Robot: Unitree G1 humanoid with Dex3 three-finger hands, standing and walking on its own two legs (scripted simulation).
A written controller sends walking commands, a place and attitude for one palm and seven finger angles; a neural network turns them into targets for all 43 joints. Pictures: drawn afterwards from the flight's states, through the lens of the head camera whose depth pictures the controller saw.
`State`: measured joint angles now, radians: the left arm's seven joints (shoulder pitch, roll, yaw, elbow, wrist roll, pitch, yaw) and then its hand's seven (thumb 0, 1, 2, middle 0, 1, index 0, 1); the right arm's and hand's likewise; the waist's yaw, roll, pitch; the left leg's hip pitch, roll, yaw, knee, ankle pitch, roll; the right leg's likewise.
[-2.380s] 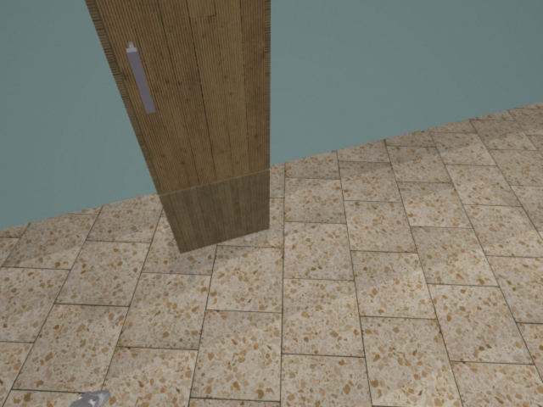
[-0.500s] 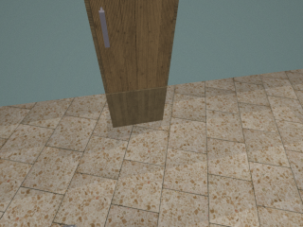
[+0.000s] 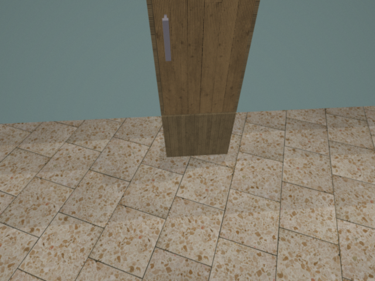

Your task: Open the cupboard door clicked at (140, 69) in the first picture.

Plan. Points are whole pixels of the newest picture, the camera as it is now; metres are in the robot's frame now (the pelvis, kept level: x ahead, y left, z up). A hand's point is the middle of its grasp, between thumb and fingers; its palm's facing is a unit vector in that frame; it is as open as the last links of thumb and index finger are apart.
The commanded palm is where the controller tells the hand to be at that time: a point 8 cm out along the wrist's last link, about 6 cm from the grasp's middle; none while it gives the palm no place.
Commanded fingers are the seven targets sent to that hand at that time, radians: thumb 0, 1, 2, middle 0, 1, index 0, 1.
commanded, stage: take the last steps up to it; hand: left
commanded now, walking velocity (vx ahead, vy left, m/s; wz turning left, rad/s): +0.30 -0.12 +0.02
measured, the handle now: (166, 38) +0.92 +0.11 +0.07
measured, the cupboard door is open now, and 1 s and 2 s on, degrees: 0 0 0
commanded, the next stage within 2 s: come to a stop and stand still in 1.12 s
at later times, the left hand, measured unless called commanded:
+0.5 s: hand out of the picture -0.02 +0.18 -0.18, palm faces +0.07 -0.99 -0.09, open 7.4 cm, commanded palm none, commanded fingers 0.00 0.90 0.90 -0.20 -0.30 -0.20 -0.30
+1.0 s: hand (158, 206) +0.35 +0.10 -0.17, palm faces +0.00 -0.98 -0.19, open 7.3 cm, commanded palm none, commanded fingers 0.00 0.90 0.90 -0.20 -0.30 -0.20 -0.30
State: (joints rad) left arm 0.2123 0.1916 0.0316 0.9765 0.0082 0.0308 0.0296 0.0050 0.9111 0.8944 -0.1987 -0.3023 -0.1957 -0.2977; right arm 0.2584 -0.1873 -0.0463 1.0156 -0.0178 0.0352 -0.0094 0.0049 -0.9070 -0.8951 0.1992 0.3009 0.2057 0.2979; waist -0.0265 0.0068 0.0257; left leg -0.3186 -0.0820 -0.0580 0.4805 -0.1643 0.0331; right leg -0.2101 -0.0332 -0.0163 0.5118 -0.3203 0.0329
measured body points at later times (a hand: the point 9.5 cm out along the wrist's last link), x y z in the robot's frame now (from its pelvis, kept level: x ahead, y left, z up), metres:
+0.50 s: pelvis +0.07 +0.02 +0.01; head +0.07 +0.06 +0.45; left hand -0.03 +0.23 -0.17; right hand +0.09 -0.21 -0.13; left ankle +0.04 +0.12 -0.73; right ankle +0.03 -0.11 -0.66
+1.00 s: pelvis +0.25 -0.07 -0.01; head +0.28 -0.08 +0.44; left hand +0.35 +0.15 -0.15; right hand +0.20 -0.30 -0.16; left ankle +0.17 +0.06 -0.64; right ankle +0.29 -0.17 -0.73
